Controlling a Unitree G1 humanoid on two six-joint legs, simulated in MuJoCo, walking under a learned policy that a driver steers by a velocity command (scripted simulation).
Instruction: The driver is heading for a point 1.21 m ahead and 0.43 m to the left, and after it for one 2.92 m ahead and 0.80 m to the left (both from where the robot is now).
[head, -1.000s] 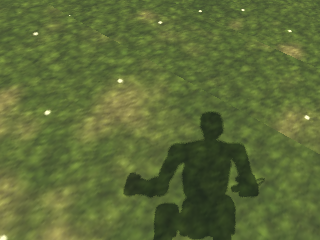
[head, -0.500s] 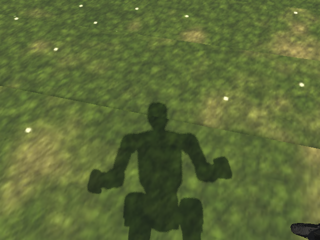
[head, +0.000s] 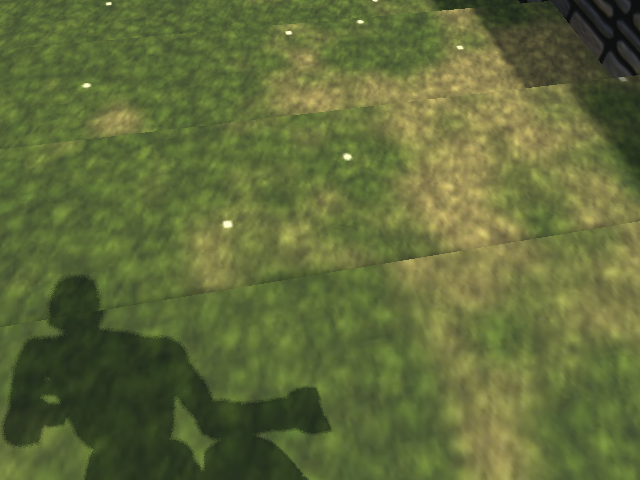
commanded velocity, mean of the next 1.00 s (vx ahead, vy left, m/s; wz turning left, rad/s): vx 0.73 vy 0.00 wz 0.42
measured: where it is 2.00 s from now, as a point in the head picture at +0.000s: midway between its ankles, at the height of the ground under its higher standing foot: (157, 259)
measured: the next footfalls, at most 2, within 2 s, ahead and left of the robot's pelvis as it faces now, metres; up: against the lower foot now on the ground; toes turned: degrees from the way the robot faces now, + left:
right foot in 0.18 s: +0.01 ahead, -0.14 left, +0.00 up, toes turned -4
left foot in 0.64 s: +0.41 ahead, +0.04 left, +0.00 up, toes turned +15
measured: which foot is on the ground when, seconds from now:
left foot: down 0.00-0.18, up 0.20-0.62, down 0.64-1.00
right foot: up 0.00-0.16, down 0.18-0.64, up 0.66-1.00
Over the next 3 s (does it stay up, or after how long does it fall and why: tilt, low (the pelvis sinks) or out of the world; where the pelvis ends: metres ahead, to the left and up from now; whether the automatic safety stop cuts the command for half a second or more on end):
stays up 1.23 0.42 -0.16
